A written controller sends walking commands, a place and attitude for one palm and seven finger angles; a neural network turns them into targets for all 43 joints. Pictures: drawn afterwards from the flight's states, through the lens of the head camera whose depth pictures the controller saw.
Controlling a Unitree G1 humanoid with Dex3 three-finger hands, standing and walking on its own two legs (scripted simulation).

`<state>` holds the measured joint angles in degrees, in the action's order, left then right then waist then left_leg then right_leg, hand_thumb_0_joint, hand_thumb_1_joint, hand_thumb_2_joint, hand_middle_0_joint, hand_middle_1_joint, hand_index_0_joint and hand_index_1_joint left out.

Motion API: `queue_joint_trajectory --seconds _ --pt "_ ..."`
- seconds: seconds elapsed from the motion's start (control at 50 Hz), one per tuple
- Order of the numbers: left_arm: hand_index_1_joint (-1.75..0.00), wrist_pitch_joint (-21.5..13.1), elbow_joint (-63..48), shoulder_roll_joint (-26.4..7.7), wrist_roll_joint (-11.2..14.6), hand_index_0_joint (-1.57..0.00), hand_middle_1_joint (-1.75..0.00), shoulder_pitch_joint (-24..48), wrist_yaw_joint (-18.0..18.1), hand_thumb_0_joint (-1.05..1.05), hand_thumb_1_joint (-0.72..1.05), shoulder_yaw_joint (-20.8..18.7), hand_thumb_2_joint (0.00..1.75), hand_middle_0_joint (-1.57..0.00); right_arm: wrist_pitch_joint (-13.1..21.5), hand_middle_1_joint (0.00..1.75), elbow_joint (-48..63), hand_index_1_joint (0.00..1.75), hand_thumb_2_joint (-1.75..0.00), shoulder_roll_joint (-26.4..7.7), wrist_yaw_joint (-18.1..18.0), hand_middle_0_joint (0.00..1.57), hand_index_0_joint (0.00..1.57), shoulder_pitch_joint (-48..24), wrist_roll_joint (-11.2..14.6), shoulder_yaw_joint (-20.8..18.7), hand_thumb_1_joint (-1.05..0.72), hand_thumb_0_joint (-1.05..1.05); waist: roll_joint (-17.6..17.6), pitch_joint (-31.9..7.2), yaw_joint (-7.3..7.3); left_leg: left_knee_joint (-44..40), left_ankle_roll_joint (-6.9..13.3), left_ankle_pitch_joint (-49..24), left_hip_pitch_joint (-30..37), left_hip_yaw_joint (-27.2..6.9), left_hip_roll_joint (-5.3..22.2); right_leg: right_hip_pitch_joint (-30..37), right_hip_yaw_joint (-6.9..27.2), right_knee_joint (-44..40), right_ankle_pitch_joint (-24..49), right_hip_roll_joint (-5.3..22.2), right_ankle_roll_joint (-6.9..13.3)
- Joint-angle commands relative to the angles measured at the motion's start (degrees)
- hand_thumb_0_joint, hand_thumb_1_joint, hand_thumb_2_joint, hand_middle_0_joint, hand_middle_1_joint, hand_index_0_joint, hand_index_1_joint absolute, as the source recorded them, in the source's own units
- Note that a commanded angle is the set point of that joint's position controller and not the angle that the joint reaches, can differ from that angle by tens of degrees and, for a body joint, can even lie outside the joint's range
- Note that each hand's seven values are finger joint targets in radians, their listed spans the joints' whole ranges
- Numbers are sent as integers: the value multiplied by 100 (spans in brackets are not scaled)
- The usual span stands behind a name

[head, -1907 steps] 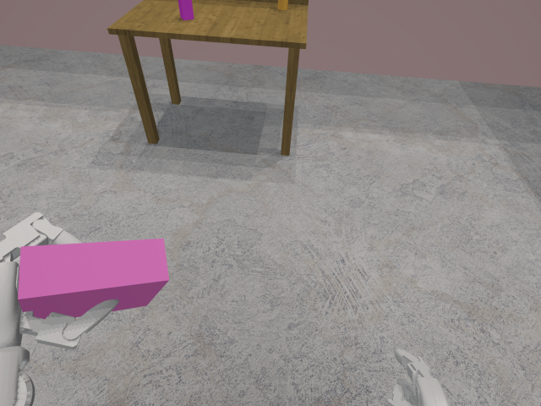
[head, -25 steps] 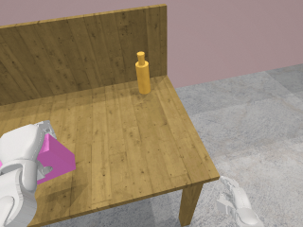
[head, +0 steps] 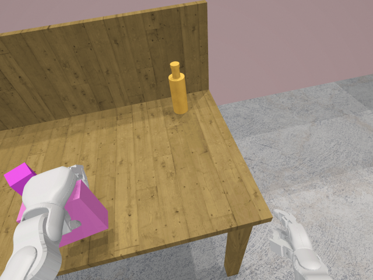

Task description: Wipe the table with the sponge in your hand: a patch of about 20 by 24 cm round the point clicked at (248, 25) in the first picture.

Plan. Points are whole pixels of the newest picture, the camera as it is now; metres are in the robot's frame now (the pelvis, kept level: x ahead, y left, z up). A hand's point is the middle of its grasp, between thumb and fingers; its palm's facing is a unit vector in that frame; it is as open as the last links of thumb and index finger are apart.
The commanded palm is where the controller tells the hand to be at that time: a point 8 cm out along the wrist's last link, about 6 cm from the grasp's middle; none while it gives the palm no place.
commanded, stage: move the sponge above the wiping area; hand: left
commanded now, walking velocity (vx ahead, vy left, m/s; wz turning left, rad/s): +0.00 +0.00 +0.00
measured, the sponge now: (73, 220) +0.21 +0.30 +0.02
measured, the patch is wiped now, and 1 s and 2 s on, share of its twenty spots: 0.00 0.00 0.05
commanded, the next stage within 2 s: none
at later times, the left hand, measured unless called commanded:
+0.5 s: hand (92, 207) +0.23 +0.25 +0.05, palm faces -0.14 -0.11 -0.98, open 9.1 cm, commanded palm +0.21 +0.26 +0.14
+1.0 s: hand (100, 188) +0.26 +0.24 +0.06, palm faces +0.03 -0.05 -1.00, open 9.1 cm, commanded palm +0.23 +0.25 +0.12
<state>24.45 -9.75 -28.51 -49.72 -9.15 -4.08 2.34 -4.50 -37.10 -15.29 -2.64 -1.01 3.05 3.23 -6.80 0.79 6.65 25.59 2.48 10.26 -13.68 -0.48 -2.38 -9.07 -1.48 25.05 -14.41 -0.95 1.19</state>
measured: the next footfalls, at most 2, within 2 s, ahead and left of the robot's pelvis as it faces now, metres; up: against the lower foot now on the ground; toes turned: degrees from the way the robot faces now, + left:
none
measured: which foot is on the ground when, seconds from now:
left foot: down 0.00-1.00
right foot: down 0.00-1.00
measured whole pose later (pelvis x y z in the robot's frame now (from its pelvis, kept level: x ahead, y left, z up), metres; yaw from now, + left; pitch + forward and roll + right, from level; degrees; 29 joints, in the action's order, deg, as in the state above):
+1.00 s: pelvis +0.01 -0.01 +0.00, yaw -2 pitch +0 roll -1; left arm 11.8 -4.1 -26.2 -56.5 -6.2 6.3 6.4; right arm -2.6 -38.9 -13.8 -3.4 1.7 1.5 0.7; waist -4.3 -0.7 7.1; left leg 28.2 1.5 12.7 -15.1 0.5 -0.8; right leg -10.5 -0.2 26.4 -15.6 -2.6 2.3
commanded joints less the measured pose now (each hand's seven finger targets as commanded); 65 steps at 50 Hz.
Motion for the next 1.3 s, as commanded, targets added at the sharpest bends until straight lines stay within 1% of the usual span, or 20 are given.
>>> queue_joint_trajectory --seconds 0.0,0.04,0.06,0.14,0.26,0.36,0.44,0.46,0.52,0.56,0.7,0.78,0.84,0.86,0.88,0.98,1.1,1.18,1.24,1.28 --pt "-160 -833 -1930 -1932 -525 -120 -160 1375 211 0 10 -1119 130 -120 443 30 1060 30 -90 -451 -119 20 20 -1066 -198 -211 -90 0 382 -1695 55 -105 67 -1132 1059 -546 131 137 632 -322 982 24 287" --pt "-160 -1118 -2094 -2548 -628 -120 -160 1221 523 0 10 -1904 130 -120 469 30 970 30 -90 -481 -165 20 20 -1101 -256 -253 -90 0 97 -1639 227 -59 44 -1109 1124 -638 152 134 978 -399 928 -76 397" --pt "-160 -1212 -2015 -1964 -616 -120 -160 1202 661 0 10 -1538 130 -120 486 30 986 30 -90 -340 -170 20 20 -1035 -253 -233 -90 0 53 -1578 164 -10 19 -1219 1135 -545 171 20 772 -393 914 4 375" --pt "-160 -839 -788 -1892 -302 -120 -160 769 1073 0 10 -1943 130 -120 377 30 741 30 -90 -511 -133 20 20 -1069 -109 -351 -90 0 82 -860 220 -113 -117 -957 874 -552 195 -244 978 -626 711 -36 441" --pt "-160 -106 -432 -745 121 -120 -160 639 483 0 10 -400 130 -120 356 30 958 30 -90 -561 -120 20 20 -1248 93 -290 -90 0 334 -653 -155 -205 -25 -563 585 -321 124 -178 666 -600 700 108 213" --pt "-160 -808 -1151 -1389 -195 -120 -160 1579 105 0 10 -556 130 -120 570 30 1014 30 -90 -491 -197 20 20 -1049 -80 -274 -90 0 550 -1232 -186 14 144 -591 870 -330 23 -222 685 -554 691 56 195" --pt "-160 -1639 -1252 -2282 -491 -120 -160 1686 682 0 10 -1686 130 -120 690 30 786 30 -90 -486 -306 20 20 -805 -226 -400 -90 0 227 -1404 58 88 78 -791 1103 -421 62 -231 1021 -594 742 -35 340" --pt "-160 -1703 -1186 -2013 -628 -120 -160 1895 863 0 10 -1536 130 -120 697 30 803 30 -90 -441 -317 20 20 -751 -255 -385 -90 0 36 -1524 52 90 48 -909 1093 -389 67 -257 871 -520 754 4 366" --pt "-160 -1398 -614 -1751 -684 -120 -160 1718 1361 0 10 -1579 130 -120 585 30 719 30 -90 -498 -242 20 20 -695 -184 -485 -90 0 -362 -1332 89 66 -112 -1007 902 -404 160 -428 885 -445 728 -9 468" --pt "-160 -943 -229 -1384 -385 -120 -160 1421 1459 0 10 -1456 130 -120 504 30 713 30 -90 -497 -178 20 20 -920 -51 -453 -90 0 -23 -1260 125 -82 -119 -853 727 -403 178 -240 701 -443 690 32 379" --pt "-160 173 171 -621 -115 -120 -160 1214 490 0 10 23 130 -120 329 30 931 30 -90 -592 -76 20 20 -1215 127 -293 -90 0 686 -945 -168 -188 -7 -698 444 -363 77 -97 578 -420 1006 105 199" --pt "-160 -602 -688 -804 -309 -120 -160 1903 276 0 10 13 130 -120 492 30 997 30 -90 -470 -112 20 20 -925 -22 -313 -90 0 694 -1337 -266 -23 142 -732 771 -375 87 -250 550 -375 921 34 202" --pt "-160 -1298 -1195 -1824 -720 -120 -160 2289 730 0 10 -1041 130 -120 562 30 840 30 -90 -484 -189 20 20 -797 -205 -401 -90 0 186 -1699 13 52 75 -1083 1146 -556 157 -259 821 -310 1087 -85 344" --pt "-160 -1426 -1254 -1374 -791 -120 -160 2223 928 0 10 -784 130 -120 602 30 891 30 -90 -379 -194 20 20 -681 -221 -397 -90 0 -20 -1822 -5 72 52 -1284 1162 -515 195 -256 619 -215 1137 -31 342" --pt "-160 -1453 -1032 -1662 -944 -120 -160 2133 1170 0 10 -1155 130 -120 596 30 812 30 -90 -446 -198 20 20 -574 -260 -456 -90 0 -107 -1813 68 126 -27 -1423 1191 -524 232 -380 733 -234 1077 -83 422" --pt "-160 -590 -143 -873 -721 -120 -160 1801 1716 0 10 -817 130 -120 406 30 708 30 -90 -481 -51 20 20 -886 -45 -488 -90 0 -19 -1527 62 -9 -197 -1285 850 -467 299 -432 541 -194 992 -40 399" --pt "-160 510 255 260 -258 -120 -160 1460 858 0 10 796 130 -120 196 30 929 30 -90 -526 25 20 20 -1296 168 -323 -90 0 709 -1015 -235 -234 -77 -820 519 -416 172 -269 434 -362 960 45 239" --pt "-160 27 -250 -260 -621 -120 -160 2383 496 0 10 660 130 -120 266 30 955 30 -90 -494 -13 20 20 -1047 44 -316 -90 0 800 -1415 -291 -58 90 -759 747 -465 131 -358 452 -263 847 -1 246" --pt "-160 -703 -650 -1198 -888 -120 -160 2792 821 0 10 -309 130 -120 347 30 833 30 -90 -486 -118 20 20 -866 -127 -384 -90 0 375 -1793 -88 4 67 -906 990 -553 178 -248 696 -176 986 -108 338" --pt "-160 -971 -475 -1083 -1095 -120 -160 2729 1188 0 10 -434 130 -120 411 30 783 30 -90 -377 -145 20 20 -726 -172 -412 -90 0 118 -1856 -4 87 -5 -1192 1082 -507 214 -349 631 -119 1053 -101 397"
